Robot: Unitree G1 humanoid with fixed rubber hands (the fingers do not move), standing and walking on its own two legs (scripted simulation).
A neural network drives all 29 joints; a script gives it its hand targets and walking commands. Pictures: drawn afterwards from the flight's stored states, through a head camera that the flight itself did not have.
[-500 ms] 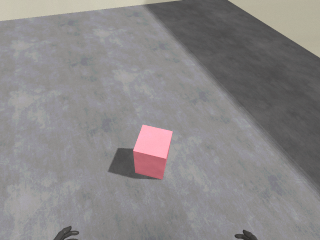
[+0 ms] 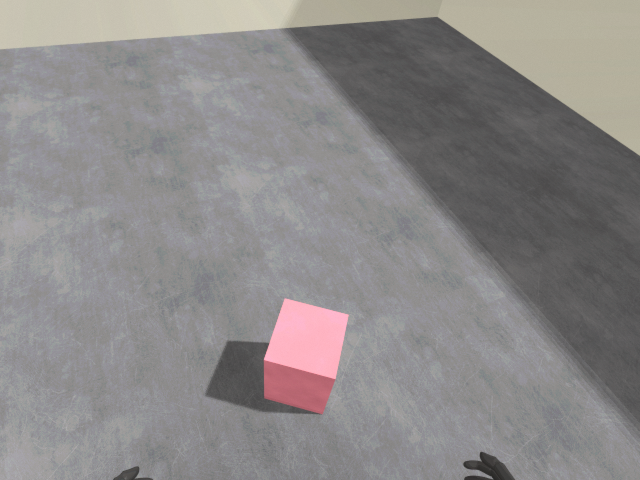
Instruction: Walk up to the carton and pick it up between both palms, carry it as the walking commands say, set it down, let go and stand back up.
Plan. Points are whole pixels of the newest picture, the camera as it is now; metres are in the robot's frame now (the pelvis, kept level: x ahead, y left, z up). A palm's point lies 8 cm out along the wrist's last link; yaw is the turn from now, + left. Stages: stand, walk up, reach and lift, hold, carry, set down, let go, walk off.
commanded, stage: walk up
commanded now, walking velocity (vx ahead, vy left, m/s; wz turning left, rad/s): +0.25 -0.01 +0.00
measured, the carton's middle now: (304, 358) +0.53 -0.03 -0.62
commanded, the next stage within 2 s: none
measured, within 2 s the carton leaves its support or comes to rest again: neither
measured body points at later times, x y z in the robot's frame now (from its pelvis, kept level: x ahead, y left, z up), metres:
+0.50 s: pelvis +0.06 -0.03 +0.00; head +0.08 -0.03 +0.44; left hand +0.15 +0.23 -0.13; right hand +0.17 -0.28 -0.11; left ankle +0.03 +0.10 -0.74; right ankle +0.02 -0.13 -0.73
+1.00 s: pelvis +0.09 -0.03 -0.01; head +0.11 -0.02 +0.44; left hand +0.18 +0.23 -0.13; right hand +0.20 -0.28 -0.12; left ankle +0.04 +0.10 -0.73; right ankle +0.03 -0.13 -0.73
